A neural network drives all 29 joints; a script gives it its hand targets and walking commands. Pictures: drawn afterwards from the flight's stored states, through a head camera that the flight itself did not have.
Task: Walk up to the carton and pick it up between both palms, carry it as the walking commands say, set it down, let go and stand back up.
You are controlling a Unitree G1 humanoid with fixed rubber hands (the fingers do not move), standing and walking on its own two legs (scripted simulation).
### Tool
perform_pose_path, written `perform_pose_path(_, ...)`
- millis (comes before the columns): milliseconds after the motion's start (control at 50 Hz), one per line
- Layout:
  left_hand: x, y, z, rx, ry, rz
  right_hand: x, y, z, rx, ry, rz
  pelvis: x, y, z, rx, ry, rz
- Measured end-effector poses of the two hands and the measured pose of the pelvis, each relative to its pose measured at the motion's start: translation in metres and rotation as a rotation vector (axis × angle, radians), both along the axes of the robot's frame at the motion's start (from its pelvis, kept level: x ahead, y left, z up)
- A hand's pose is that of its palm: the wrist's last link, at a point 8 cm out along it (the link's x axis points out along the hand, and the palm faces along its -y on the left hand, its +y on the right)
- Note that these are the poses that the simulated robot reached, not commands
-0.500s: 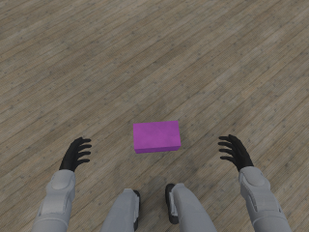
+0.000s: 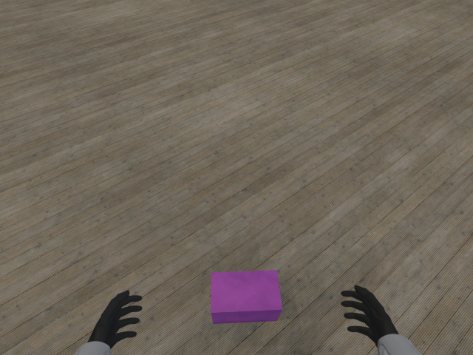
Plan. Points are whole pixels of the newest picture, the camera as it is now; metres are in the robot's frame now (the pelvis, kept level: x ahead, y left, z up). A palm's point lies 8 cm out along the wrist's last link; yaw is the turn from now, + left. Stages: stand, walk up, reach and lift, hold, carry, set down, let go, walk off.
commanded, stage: let go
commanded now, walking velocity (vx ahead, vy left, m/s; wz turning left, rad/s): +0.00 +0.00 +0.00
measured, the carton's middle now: (244, 297) +0.40 -0.03 -0.69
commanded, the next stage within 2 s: stand in 0.18 s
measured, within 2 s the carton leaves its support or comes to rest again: neither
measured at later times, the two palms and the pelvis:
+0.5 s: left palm out of the picture +0.13 +0.31 -0.08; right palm (415, 353) +0.14 -0.28 -0.07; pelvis +0.03 +0.02 +0.00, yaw +1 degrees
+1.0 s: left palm out of the picture +0.03 +0.31 -0.10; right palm out of the picture +0.05 -0.27 -0.10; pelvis -0.02 +0.02 +0.00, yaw +0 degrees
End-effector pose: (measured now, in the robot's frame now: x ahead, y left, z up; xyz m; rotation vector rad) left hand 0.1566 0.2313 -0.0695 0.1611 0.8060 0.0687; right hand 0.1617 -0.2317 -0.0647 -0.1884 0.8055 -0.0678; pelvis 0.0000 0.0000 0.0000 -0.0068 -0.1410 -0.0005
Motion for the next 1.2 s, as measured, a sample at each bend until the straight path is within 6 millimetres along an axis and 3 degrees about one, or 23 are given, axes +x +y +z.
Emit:
perform_pose_path(180, 0.015, 0.004, 0.0, 0.007, -0.006, 0.002, 0.012, 0.004, -0.001, -0.014, 0.01, -0.013, 0.015, 0.004, 0.0, -0.002, 0.018, -0.004)
perform_pose_path(400, -0.01, 0.066, -0.01, 0.155, 0.028, 0.107, -0.011, -0.042, -0.007, -0.152, 0.008, -0.111, 0.032, 0.012, -0.001, -0.007, 0.1, 0.012)
perform_pose_path(520, -0.027, 0.083, -0.009, 0.183, 0.023, 0.129, -0.03, -0.047, -0.007, -0.18, 0.0, -0.123, 0.029, 0.016, 0.0, -0.006, 0.101, 0.011)
perform_pose_path(800, -0.079, 0.079, -0.025, 0.152, 0.111, 0.118, -0.076, -0.032, -0.022, -0.15, 0.059, -0.096, -0.001, 0.022, 0.001, 0.007, 0.088, 0.001)
perform_pose_path(1020, -0.129, 0.078, -0.036, 0.158, 0.228, 0.131, -0.11, -0.042, -0.033, -0.149, 0.156, -0.102, -0.021, 0.017, 0.002, 0.01, 0.081, 0.003)
perform_pose_path(1200, -0.15, 0.077, -0.041, 0.169, 0.291, 0.136, -0.129, -0.052, -0.038, -0.156, 0.223, -0.106, -0.032, 0.012, 0.002, 0.008, 0.077, 0.011)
